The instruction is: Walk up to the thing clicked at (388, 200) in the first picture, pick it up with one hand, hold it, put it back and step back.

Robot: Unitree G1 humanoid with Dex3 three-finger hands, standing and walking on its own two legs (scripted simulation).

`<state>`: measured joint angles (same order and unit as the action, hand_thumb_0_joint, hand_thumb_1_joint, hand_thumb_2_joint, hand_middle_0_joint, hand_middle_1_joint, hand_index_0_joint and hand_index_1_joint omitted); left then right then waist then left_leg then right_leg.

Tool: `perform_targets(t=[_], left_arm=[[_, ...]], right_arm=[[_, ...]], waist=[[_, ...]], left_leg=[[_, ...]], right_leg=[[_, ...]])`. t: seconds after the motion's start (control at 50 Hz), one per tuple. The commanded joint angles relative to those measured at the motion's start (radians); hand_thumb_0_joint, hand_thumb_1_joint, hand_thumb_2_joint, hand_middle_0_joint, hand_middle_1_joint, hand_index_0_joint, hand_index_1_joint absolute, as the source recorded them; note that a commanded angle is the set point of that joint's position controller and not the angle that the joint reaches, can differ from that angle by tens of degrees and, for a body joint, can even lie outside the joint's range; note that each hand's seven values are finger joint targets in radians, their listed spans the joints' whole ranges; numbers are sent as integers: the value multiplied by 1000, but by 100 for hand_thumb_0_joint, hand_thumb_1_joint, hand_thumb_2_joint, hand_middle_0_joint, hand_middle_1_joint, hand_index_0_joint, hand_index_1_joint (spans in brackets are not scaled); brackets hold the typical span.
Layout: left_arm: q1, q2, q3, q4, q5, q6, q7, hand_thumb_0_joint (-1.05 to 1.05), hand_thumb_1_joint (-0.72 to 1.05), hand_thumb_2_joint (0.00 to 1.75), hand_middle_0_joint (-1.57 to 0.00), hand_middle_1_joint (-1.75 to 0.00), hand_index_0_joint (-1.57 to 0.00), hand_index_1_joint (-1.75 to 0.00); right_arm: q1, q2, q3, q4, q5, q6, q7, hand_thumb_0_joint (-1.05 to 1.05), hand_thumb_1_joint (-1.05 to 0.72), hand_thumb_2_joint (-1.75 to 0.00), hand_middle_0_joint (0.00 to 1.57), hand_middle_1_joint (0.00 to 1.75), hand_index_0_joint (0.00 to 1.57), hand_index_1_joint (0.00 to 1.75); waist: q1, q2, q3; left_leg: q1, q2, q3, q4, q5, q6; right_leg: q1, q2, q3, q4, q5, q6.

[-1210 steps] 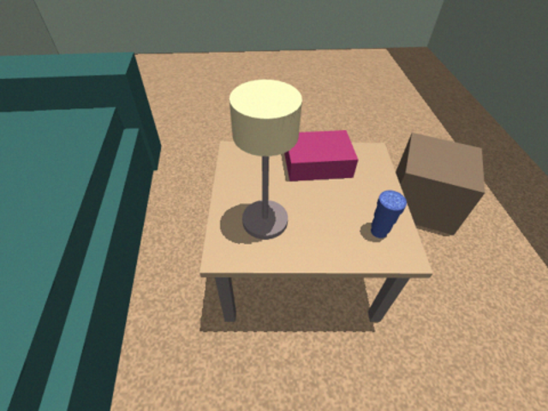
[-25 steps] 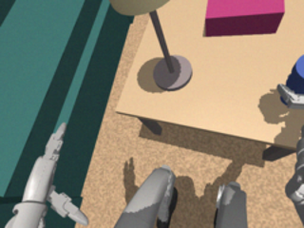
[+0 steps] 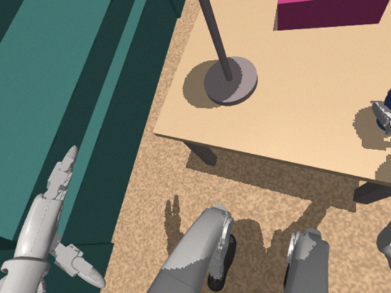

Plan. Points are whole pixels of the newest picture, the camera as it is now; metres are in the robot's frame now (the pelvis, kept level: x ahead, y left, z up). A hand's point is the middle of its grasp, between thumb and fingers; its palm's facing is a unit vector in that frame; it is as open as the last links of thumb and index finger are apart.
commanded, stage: lower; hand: right
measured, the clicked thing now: out of the picture +0.52 -0.25 -0.06
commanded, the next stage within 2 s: loosen in 0.10 s
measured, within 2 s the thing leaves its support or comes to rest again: neither
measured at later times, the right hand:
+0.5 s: hand out of the picture +0.52 -0.25 -0.07, palm faces +0.25 +0.97 +0.01, open 9.7 cm
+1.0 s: hand out of the picture +0.52 -0.25 -0.06, palm faces +0.25 +0.97 +0.00, open 15.6 cm
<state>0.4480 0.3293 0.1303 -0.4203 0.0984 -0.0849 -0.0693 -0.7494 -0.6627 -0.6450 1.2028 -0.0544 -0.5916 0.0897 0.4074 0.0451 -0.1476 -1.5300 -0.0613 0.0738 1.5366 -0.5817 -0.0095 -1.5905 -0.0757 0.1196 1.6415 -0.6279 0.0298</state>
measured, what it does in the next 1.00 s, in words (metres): stands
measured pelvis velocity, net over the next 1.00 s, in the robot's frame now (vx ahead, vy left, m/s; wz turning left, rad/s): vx -0.01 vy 0.00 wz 0.00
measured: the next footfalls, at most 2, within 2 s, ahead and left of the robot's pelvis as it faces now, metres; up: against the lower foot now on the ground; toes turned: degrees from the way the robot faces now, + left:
none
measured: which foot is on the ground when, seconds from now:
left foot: down 0.00-1.00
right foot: down 0.00-1.00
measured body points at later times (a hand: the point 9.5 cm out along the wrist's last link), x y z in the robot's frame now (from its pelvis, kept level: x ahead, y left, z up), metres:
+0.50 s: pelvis -0.01 +0.00 -0.02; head +0.19 -0.10 +0.37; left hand +0.17 +0.25 +0.13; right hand +0.50 -0.30 -0.06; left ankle +0.06 +0.13 -0.54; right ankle +0.04 -0.13 -0.54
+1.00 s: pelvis -0.01 +0.00 -0.02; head +0.19 -0.09 +0.37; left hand +0.17 +0.24 +0.12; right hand +0.50 -0.31 -0.05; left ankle +0.06 +0.13 -0.54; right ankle +0.04 -0.13 -0.54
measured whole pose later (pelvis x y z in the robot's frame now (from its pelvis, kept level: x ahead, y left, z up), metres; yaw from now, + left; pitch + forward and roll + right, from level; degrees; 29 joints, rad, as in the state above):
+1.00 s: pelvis -0.01 +0.00 -0.02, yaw +0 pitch +33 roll +7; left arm 0.49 0.34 0.15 -0.49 0.06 -0.10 -0.07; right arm -0.78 -0.69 -0.66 1.10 -0.06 -0.51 0.10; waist 0.41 0.05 -0.15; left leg -1.60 -0.06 0.07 1.61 -0.59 -0.01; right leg -1.66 -0.07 0.12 1.71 -0.63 0.03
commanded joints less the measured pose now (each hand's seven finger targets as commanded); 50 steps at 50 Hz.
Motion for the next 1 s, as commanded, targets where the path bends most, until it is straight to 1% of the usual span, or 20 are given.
perform_targets(t=[0.0,0.04,0.1,0.14,0.18,0.2,0.26,0.32,0.4,0.42,0.5,0.56,0.66,0.68,0.74,0.82,0.88,0.92,0.94,0.98], left_arm=[[61,187,160,-179,-11,-45,25,0,-54,4,-5,-5,-5,-5],[55,209,180,-188,-8,-46,29,0,-53,3,-5,-5,-5,-4],[70,179,156,-173,-11,-46,23,0,-54,3,-5,-5,-5,-4],[66,205,176,-196,-11,-48,27,0,-54,3,-5,-5,-5,-4],[73,206,181,-190,-11,-46,24,0,-53,3,-5,-5,-5,-4],[77,196,173,-194,-13,-46,23,0,-53,2,-5,-5,-7,-4],[81,206,183,-224,-15,-49,23,0,-49,0,-4,-5,-7,-2],[80,213,199,-219,-22,-48,23,0,-49,0,-4,-5,-7,-2],[71,206,187,-225,-27,-51,23,0,-50,1,-4,-6,-7,-3],[65,206,191,-229,-27,-52,24,0,-52,3,-4,-5,-6,-3],[94,209,198,-232,-26,-55,26,0,-53,4,-5,-5,-6,-4],[91,204,193,-239,-31,-54,25,0,-55,5,-5,-5,-5,-5],[100,205,201,-230,-32,-52,23,0,-55,6,-5,-6,-5,-6],[102,211,208,-236,-36,-52,24,0,-56,6,-5,-6,-5,-6],[91,207,202,-238,-38,-55,25,0,-56,5,-5,-6,-5,-6],[117,188,186,-218,-38,-53,21,0,-53,4,-5,-6,-6,-5],[120,203,189,-253,-37,-54,23,0,-54,4,-5,-6,-6,-5],[130,189,177,-231,-39,-49,21,0,-53,3,-5,-5,-5,-5],[149,189,176,-195,-42,-45,23,0,-53,3,-5,-5,-5,-4],[137,189,169,-211,-41,-43,23,0,-54,4,-5,-5,-5,-5]], right_arm=[[-407,-272,-13,-257,25,-105,6,0,-29,-132,129,143,133,143],[-414,-301,-23,-279,21,-105,1,0,-28,-132,130,144,134,144],[-390,-253,-2,-252,24,-100,11,0,-28,-132,130,144,134,144],[-407,-297,-13,-253,14,-94,5,0,-30,-133,131,145,135,145],[-390,-260,-2,-209,16,-87,5,0,-28,-131,130,143,134,143],[-391,-273,-14,-213,17,-86,1,0,-23,-126,132,140,137,140],[-412,-296,-18,-247,11,-84,-1,0,-14,-102,125,116,127,117],[-409,-289,-9,-229,12,-70,0,0,-1,-78,117,101,118,101],[-424,-282,1,-232,7,-62,-2,0,25,-48,109,80,110,80],[-406,-281,4,-219,2,-57,-6,0,33,-50,101,78,102,78],[-412,-272,9,-238,6,-47,-2,0,52,-28,84,57,85,57],[-386,-259,13,-210,3,-30,-1,0,54,-23,71,49,73,49],[-389,-256,14,-234,7,-15,-3,0,53,-21,53,39,54,39],[-390,-250,11,-231,10,-14,-4,0,52,-22,49,38,50,38],[-379,-245,20,-244,6,-12,-2,0,43,-24,40,35,41,35],[-378,-239,24,-236,6,-14,1,0,42,-22,26,26,27,26],[-409,-318,-21,-310,8,-17,-2,0,44,-18,20,21,20,21],[-407,-339,-26,-341,12,-7,3,0,44,-15,17,17,17,17],[-416,-351,-29,-356,14,-1,10,0,45,-14,17,16,17,16],[-426,-383,-42,-425,19,12,17,0,48,-10,12,12,12,12]], waist=[[-21,-472,-605],[-16,-472,-622],[-10,-475,-576],[-13,-486,-599],[6,-453,-543],[4,-432,-541],[1,-442,-582],[4,-438,-549],[0,-440,-534],[-7,-434,-535],[10,-439,-549],[-1,-435,-531],[-12,-455,-552],[3,-428,-544],[-10,-448,-537],[-3,-443,-516],[-16,-458,-599],[-46,-490,-623],[-42,-510,-615],[-58,-536,-692]], left_leg=[[253,-16,-10,-140,300,40],[266,-15,-19,-144,306,36],[233,-16,-8,-121,304,41],[214,-17,-8,-119,281,41],[206,-16,-3,-117,263,41],[207,-17,-5,-117,262,38],[233,-14,-16,-121,266,35],[224,-12,-20,-124,235,35],[193,-11,-8,-108,183,41],[183,-13,-3,-105,183,42],[198,-13,-7,-110,221,37],[184,-13,0,-102,202,41],[175,-14,3,-94,242,42],[184,-13,5,-98,236,40],[163,-10,6,-87,220,43],[153,-10,8,-84,225,43],[214,-9,-2,-97,269,39],[227,-10,-9,-107,277,39],[228,-7,-8,-108,282,40],[266,-9,-12,-123,320,38]], right_leg=[[555,15,-20,-174,371,-29],[549,12,-22,-159,361,-32],[527,12,-21,-160,371,-30],[545,12,-17,-157,358,-28],[493,13,-17,-157,315,-30],[464,14,-17,-148,297,-35],[471,16,-22,-145,288,-37],[435,19,-26,-148,236,-37],[421,23,-24,-164,179,-31],[431,19,-21,-165,190,-31],[437,19,-25,-146,218,-34],[427,20,-23,-160,203,-32],[461,17,-21,-145,273,-31],[444,19,-21,-147,250,-34],[462,17,-22,-154,248,-29],[454,19,-23,-147,259,-29],[487,21,-27,-142,298,-32],[520,19,-32,-150,321,-32],[540,21,-33,-155,339,-27],[603,17,-34,-159,393,-28]])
